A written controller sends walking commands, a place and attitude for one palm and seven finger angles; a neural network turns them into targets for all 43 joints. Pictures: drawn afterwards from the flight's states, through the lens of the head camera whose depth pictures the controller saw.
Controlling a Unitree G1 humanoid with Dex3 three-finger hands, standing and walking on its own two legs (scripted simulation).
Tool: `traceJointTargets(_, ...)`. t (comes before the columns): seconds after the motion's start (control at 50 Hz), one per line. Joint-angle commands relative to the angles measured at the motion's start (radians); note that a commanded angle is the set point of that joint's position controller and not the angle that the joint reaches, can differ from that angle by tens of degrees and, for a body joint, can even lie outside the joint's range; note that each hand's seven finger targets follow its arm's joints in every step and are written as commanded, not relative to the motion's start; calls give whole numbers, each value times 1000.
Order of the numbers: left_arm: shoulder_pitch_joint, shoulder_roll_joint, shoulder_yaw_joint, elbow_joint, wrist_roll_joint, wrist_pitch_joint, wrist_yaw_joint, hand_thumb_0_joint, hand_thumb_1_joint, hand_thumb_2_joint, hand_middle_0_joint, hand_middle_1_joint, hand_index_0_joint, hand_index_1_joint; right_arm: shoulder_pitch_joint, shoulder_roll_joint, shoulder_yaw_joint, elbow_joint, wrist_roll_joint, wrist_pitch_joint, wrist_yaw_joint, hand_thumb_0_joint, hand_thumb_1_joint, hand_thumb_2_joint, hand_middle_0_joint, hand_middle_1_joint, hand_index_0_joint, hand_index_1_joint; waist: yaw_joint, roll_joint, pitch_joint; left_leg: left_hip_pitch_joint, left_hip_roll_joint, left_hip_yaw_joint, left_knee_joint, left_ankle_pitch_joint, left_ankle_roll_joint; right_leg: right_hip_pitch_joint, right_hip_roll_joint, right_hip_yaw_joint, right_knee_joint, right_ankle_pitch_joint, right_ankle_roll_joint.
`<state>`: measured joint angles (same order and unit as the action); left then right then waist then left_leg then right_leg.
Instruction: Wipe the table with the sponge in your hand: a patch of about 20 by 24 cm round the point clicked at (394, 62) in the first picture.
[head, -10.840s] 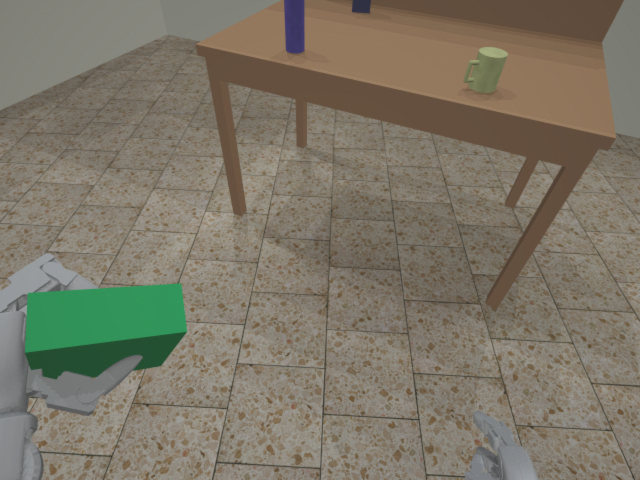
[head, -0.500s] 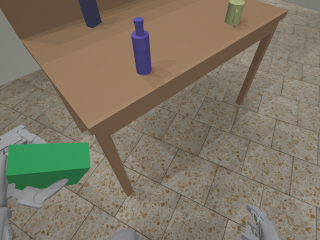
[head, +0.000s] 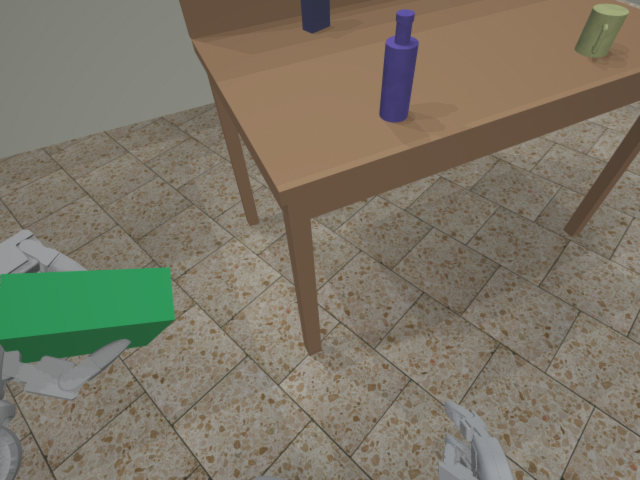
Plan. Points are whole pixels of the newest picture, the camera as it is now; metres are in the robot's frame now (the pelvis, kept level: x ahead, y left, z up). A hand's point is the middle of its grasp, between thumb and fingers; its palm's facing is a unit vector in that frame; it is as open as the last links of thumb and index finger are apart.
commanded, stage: take the last steps up to it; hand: left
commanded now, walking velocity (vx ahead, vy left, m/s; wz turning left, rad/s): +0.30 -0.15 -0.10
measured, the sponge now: (112, 315) +0.22 +0.22 +0.17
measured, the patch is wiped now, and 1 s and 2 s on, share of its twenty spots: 0.00 0.00 0.00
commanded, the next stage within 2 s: none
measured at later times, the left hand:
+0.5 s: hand (121, 316) +0.21 +0.20 +0.18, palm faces +0.38 -0.82 -0.42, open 9.2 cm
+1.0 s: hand (290, 242) +0.30 +0.06 +0.19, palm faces +0.32 -0.81 -0.48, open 9.2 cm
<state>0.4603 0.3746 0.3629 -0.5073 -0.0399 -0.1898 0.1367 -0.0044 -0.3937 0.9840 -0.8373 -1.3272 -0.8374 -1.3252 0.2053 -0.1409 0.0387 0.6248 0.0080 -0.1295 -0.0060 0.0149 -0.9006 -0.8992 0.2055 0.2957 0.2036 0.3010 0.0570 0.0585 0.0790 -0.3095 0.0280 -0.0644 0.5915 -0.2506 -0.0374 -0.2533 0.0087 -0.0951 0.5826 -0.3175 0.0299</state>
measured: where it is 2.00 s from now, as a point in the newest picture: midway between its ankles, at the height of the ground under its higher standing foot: (484, 466)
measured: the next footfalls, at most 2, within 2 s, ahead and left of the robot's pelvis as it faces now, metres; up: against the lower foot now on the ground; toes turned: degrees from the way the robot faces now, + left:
left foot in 0.32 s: -0.01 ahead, +0.11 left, +0.00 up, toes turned +6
right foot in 0.66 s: +0.12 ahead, -0.21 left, +0.00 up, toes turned -12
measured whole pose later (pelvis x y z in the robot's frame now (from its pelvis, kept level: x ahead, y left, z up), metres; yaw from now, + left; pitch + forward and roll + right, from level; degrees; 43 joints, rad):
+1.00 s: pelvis +0.08 -0.17 +0.01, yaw -2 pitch +1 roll +2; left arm 0.57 0.45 0.43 -0.65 -0.05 -0.19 0.15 0.00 -0.39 0.98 -0.84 -1.32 -0.84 -1.32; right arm 0.18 -0.24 -0.03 0.57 0.00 -0.02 -0.04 0.02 -0.91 -0.90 0.20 0.29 0.20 0.30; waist 0.00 -0.07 0.08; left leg -0.41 0.07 0.17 0.69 -0.36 -0.03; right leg -0.25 0.02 -0.19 0.50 -0.27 -0.12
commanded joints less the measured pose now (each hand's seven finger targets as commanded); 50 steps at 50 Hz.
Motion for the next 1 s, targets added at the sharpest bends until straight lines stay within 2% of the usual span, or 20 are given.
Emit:
traceJointTargets(0.0, -186, 215, 107, -149, 2, -22, 24, 0, 100, 1300, -1200, -1600, -1200, -1600, -111, -146, -86, -159, 10, -18, -35, 0, -900, -900, 200, 300, 200, 300, -44, -399, -103, -234, -55, 79, 369, -311, 29, 77, -370, 550, -414, -359, -179)
traceJointTargets(0.04, -213, 174, 76, -139, 1, -31, 11, 0, 100, 1300, -1200, -1600, -1200, -1600, -137, -164, -96, -143, 8, -10, -33, 0, -900, -900, 200, 300, 200, 300, -63, -305, -43, -224, -15, 35, 585, -196, 15, -70, -354, 526, -466, -438, -197)
traceJointTargets(0.12, -116, 194, 108, -160, 11, -51, 20, 0, 100, 1300, -1200, -1600, -1200, -1600, -136, -128, -58, -146, -7, 26, -41, 0, -900, -900, 200, 300, 200, 300, -53, -177, -114, -126, 10, 141, 385, -139, 11, -22, -247, 220, -383, -128, -178)
traceJointTargets(0.2, -73, 193, 114, -214, 8, -53, 43, 0, 100, 1300, -1200, -1600, -1200, -1600, -121, -139, -71, -181, -17, 10, -58, 0, -900, -900, 200, 300, 200, 300, -24, -166, -171, -30, -2, 211, 58, -214, 32, 73, -242, 280, -366, -126, -217)
traceJointTargets(0.26, -69, 163, 92, -254, -4, -54, 48, 0, 100, 1300, -1200, -1600, -1200, -1600, -61, -149, -77, -202, -10, 7, -62, 0, -900, -900, 200, 300, 200, 300, -62, -58, -219, 198, 4, 210, -235, -116, 49, 47, -150, 222, -192, -96, -156)
traceJointTargets(0.28, -99, 161, 85, -283, -9, -67, 46, 0, 100, 1300, -1200, -1600, -1200, -1600, -45, -172, -84, -218, -5, 6, -67, 0, -900, -900, 200, 300, 200, 300, -78, 91, -201, 314, 120, 39, -315, -103, 91, -89, -79, 169, 11, -65, -111)
traceJointTargets(0.3, -126, 158, 78, -308, 1, -86, 47, 0, 100, 1300, -1200, -1600, -1200, -1600, -53, -191, -94, -222, -3, 5, -64, 0, -900, -900, 200, 300, 200, 300, -73, 303, -138, 437, 346, -274, -343, -13, 149, -380, 6, 56, 223, -199, -59)
traceJointTargets(0.32, -116, 188, 94, -273, 23, -98, 47, 0, 100, 1300, -1200, -1600, -1200, -1600, -58, -178, -91, -205, -6, -4, -62, 0, -900, -900, 200, 300, 200, 300, -68, 221, -94, 406, 449, -354, -382, 123, 219, -456, -9, 74, 390, -194, -53)
traceJointTargets(0.36, -93, 217, 128, -228, 18, -100, 27, 0, 100, 1300, -1200, -1600, -1200, -1600, -87, -176, -92, -190, 2, -10, -50, 0, -900, -900, 200, 300, 200, 300, -63, 156, -68, 262, 431, -269, -387, -19, 231, -454, -68, 120, 501, -110, -38)
traceJointTargets(0.44, -73, 159, 76, -280, 36, -72, 8, 0, 100, 1300, -1200, -1600, -1200, -1600, -50, -167, -88, -170, 7, -26, -35, 0, -900, -900, 200, 300, 200, 300, -48, 174, -39, 207, 302, 34, -366, 99, 166, -378, -82, 13, 390, 46, -9)
traceJointTargets(0.54, -112, 157, 66, -240, 30, -60, 6, 0, 100, 1300, -1200, -1600, -1200, -1600, -36, -179, -89, -173, -4, -31, -42, 0, -900, -900, 200, 300, 200, 300, -68, 229, -43, 170, 279, 158, -310, 244, 130, -167, -26, -106, 93, 27, 1)
traceJointTargets(0.6, -121, 185, 101, -178, 23, -53, 17, 0, 100, 1300, -1200, -1600, -1200, -1600, -65, -166, -90, -174, 0, -16, -43, 0, -900, -900, 200, 300, 200, 300, -37, 109, -135, 98, 237, 212, 1, 205, 102, 132, 28, -153, -95, 62, -14)
traceJointTargets(0.62, -122, 208, 120, -182, 24, -46, 23, 0, 100, 1300, -1200, -1600, -1200, -1600, -68, -146, -88, -173, 10, -8, -37, 0, -900, -900, 200, 300, 200, 300, -26, -49, -201, 12, 177, 239, 238, 124, 84, 263, -42, -54, -127, 70, -56)
traceJointTargets(0.64, -88, 234, 130, -171, 26, -30, 31, 0, 100, 1300, -1200, -1600, -1200, -1600, -81, -111, -80, -189, 21, 2, -36, 0, -900, -900, 200, 300, 200, 300, -27, -332, -239, -218, 53, 254, 512, -215, 50, 375, -261, 294, -192, 161, -157)
traceJointTargets(0.66, -102, 282, 183, -241, 6, -37, 36, 0, 100, 1300, -1200, -1600, -1200, -1600, -136, -129, -74, -215, 21, -1, -38, 0, -900, -900, 200, 300, 200, 300, -15, -404, -255, -335, 6, 136, 696, -389, 39, 365, -390, 514, -273, 194, -228)
traceJointTargets(0.7, -52, 265, 196, -267, -12, -54, 24, 0, 100, 1300, -1200, -1600, -1200, -1600, -120, -139, -83, -184, 21, 5, -21, 0, -900, -900, 200, 300, 200, 300, -30, -238, -210, -312, 81, 52, 779, -268, 21, 229, -379, 471, -314, -25, -236)
traceJointTargets(0.74, 28, 280, 242, -330, -7, -59, 27, 0, 100, 1300, -1200, -1600, -1200, -1600, -155, -132, -75, -177, 12, 46, -11, 0, -900, -900, 200, 300, 200, 300, -34, -138, -219, -305, 99, 56, 720, -226, 0, 196, -359, 358, -289, 40, -251)
traceJointTargets(0.82, 77, 233, 227, -351, -17, -63, 32, 0, 100, 1300, -1200, -1600, -1200, -1600, -138, -134, -78, -197, -5, 78, -16, 0, -900, -900, 200, 300, 200, 300, -49, -147, -195, -197, 100, 139, 421, -178, -4, 114, -317, 200, -314, 140, -235)
traceJointTargets(0.92, 95, 189, 182, -268, -19, -39, 41, 0, 100, 1300, -1200, -1600, -1200, -1600, -99, -148, -83, -199, -15, 69, -35, 0, -900, -900, 200, 300, 200, 300, -35, -124, -211, -111, 51, 246, 98, -116, 11, 154, -279, 185, -265, 161, -230)
traceJointTargets(0.98, 7, 171, 124, -266, -18, -29, 40, 0, 100, 1300, -1200, -1600, -1200, -1600, -64, -161, -90, -203, -9, 59, -55, 0, -900, -900, 200, 300, 200, 300, -64, -103, -202, 101, 51, 260, -105, -22, 29, 64, -228, 145, -147, 120, -166)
